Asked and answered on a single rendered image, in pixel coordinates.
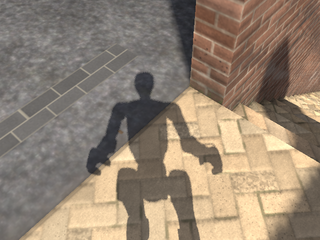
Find stairs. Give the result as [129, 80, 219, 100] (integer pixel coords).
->
[232, 91, 320, 163]

